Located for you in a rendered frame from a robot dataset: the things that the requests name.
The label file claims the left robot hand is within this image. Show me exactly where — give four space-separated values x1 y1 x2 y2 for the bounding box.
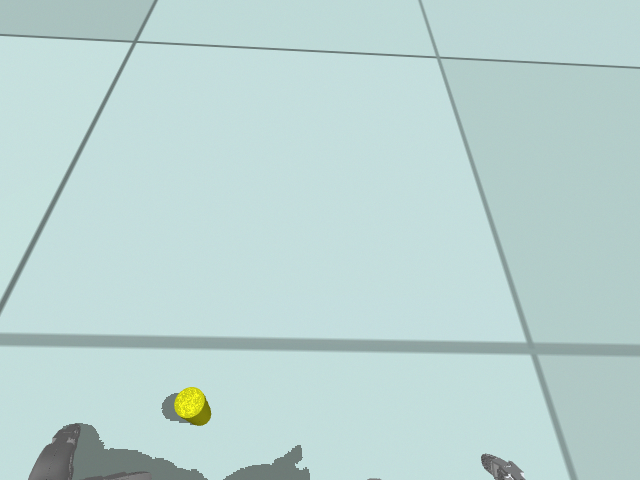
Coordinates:
28 424 152 480

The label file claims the cup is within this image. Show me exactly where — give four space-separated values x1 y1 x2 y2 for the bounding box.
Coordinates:
174 387 211 426

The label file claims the right robot hand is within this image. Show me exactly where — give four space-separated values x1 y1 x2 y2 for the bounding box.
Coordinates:
481 454 526 480

